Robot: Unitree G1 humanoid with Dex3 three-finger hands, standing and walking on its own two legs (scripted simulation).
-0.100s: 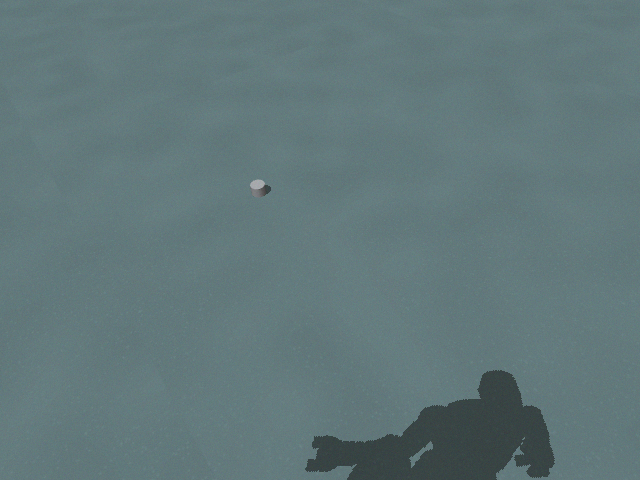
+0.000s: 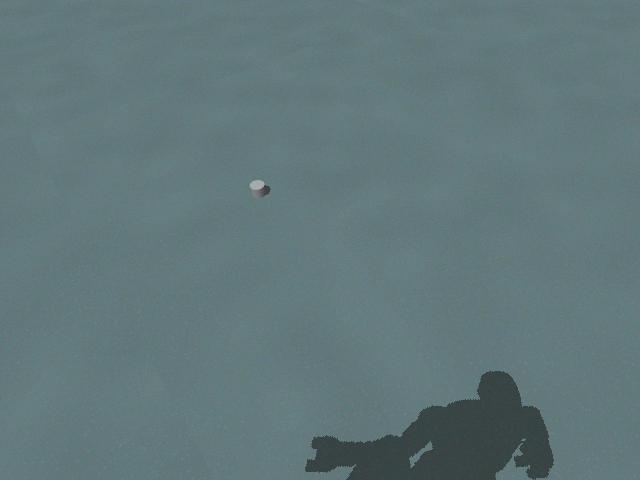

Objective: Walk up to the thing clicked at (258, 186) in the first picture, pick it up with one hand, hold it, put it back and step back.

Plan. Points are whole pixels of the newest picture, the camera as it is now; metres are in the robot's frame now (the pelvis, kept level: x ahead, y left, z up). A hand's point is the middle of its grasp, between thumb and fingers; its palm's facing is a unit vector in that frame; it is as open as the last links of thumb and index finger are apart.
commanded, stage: stand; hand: left
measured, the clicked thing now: (257, 189) +1.49 +0.38 -0.76
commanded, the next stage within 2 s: walk up in 1.02 s
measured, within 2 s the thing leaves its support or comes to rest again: neither
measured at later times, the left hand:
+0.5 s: hand out of the picture +0.07 +0.25 -0.16, palm faces -0.03 -0.94 -0.33, open 7.4 cm
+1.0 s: hand out of the picture +0.08 +0.25 -0.16, palm faces -0.03 -0.94 -0.34, open 7.4 cm
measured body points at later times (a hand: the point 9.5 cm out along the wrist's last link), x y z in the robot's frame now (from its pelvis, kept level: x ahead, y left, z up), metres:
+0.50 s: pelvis +0.00 +0.00 +0.00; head +0.01 +0.00 +0.45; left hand +0.08 +0.30 -0.13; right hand +0.07 -0.30 -0.13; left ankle -0.01 +0.13 -0.75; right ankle +0.00 -0.12 -0.75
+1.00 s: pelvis +0.01 +0.00 +0.00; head +0.02 +0.00 +0.45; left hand +0.08 +0.30 -0.13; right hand +0.08 -0.29 -0.14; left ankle -0.01 +0.13 -0.75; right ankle +0.00 -0.12 -0.75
